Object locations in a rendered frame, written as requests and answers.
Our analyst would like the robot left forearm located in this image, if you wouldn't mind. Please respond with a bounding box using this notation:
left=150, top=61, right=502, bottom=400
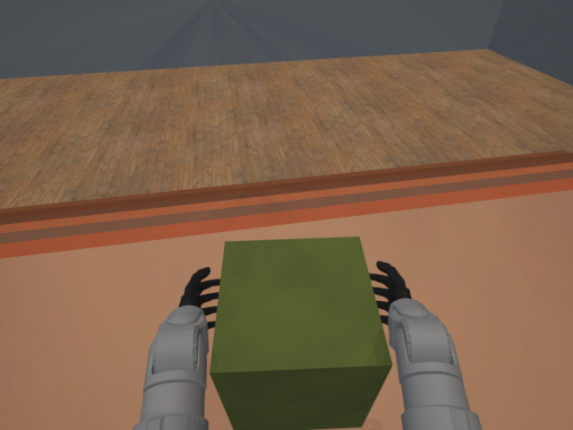
left=133, top=305, right=209, bottom=430

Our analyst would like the robot right forearm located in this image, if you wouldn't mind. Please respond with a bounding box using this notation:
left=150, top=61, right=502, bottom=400
left=388, top=298, right=483, bottom=430

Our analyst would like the right robot hand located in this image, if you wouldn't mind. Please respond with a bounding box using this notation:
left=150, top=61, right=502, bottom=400
left=369, top=261, right=412, bottom=325

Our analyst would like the carton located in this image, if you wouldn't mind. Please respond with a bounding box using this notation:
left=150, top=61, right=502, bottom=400
left=210, top=236, right=393, bottom=430

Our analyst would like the left robot hand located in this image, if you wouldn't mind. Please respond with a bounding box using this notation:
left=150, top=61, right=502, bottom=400
left=178, top=267, right=220, bottom=329

